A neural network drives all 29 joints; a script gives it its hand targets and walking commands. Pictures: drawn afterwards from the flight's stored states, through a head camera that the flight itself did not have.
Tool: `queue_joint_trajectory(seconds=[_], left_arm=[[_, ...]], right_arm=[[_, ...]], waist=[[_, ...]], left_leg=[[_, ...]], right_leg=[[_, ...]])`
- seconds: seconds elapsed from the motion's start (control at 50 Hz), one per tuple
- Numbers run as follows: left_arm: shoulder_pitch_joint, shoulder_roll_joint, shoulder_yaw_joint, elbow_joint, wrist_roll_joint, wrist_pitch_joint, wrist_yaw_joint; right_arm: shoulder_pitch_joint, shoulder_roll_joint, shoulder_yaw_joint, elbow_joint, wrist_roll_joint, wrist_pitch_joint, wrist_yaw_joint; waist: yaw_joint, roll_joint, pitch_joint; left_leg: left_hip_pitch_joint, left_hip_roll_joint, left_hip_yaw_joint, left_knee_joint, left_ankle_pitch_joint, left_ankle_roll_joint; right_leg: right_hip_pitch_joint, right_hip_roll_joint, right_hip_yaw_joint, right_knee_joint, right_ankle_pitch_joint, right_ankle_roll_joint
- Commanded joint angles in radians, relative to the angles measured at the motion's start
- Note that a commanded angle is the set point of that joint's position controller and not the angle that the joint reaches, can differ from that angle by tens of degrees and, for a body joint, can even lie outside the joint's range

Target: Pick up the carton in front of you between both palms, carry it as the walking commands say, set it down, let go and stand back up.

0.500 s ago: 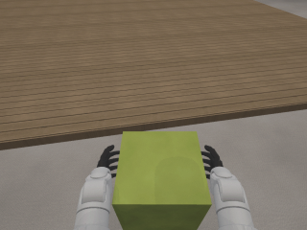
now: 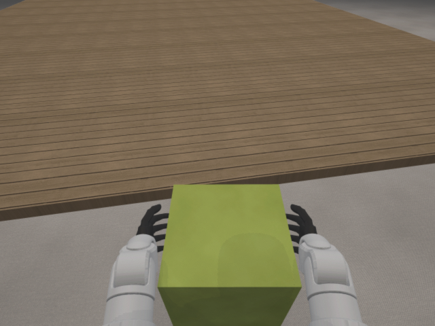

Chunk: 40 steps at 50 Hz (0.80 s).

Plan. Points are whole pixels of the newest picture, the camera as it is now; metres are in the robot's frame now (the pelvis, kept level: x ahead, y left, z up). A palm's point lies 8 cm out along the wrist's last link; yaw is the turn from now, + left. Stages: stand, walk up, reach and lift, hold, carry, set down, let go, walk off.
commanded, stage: hold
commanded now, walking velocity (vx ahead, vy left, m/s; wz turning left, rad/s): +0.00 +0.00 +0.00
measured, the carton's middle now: (226, 261) +0.29 +0.00 -0.02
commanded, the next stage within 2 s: carry in 1.12 s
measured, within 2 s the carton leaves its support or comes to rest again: neither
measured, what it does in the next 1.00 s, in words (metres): stands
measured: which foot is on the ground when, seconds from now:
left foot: down 0.00-1.00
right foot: down 0.00-1.00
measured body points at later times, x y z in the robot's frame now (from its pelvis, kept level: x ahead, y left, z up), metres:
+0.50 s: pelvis +0.00 +0.00 +0.00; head -0.05 +0.00 +0.45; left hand +0.30 +0.15 +0.04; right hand +0.30 -0.15 +0.04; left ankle +0.01 +0.13 -0.75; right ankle +0.01 -0.13 -0.75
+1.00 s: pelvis +0.00 +0.00 +0.00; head -0.04 +0.00 +0.45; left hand +0.30 +0.15 +0.04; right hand +0.30 -0.15 +0.04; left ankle +0.01 +0.13 -0.75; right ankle +0.01 -0.13 -0.75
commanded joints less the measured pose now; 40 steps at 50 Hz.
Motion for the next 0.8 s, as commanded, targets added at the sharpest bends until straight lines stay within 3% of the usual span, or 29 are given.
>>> queue_joint_trajectory(seconds=[0.0, 0.22, 0.78], left_arm=[[-0.494, -0.907, -0.531, -0.013, -0.239, -0.023, -0.229], [-0.544, -0.918, -0.527, 0.014, -0.236, -0.032, -0.232], [-0.454, -0.905, -0.548, -0.054, -0.251, -0.021, -0.221]], right_arm=[[-0.518, 0.902, 0.54, -0.035, 0.251, -0.03, 0.239], [-0.568, 0.915, 0.537, -0.008, 0.248, -0.038, 0.241], [-0.476, 0.898, 0.551, -0.074, 0.257, -0.028, 0.232]], waist=[[0.001, 0.001, -0.162], [0.0, 0.0, -0.188], [0.001, 0.0, -0.205]], left_leg=[[-0.002, -0.051, 0.069, -0.054, 0.093, -0.007], [-0.01, -0.049, 0.071, -0.044, 0.061, -0.006], [0.03, -0.055, 0.063, -0.047, 0.194, -0.013]], right_leg=[[0.018, 0.049, -0.068, -0.052, 0.085, 0.008], [0.017, 0.047, -0.069, -0.042, 0.054, 0.006], [0.054, 0.053, -0.06, -0.044, 0.184, 0.01]])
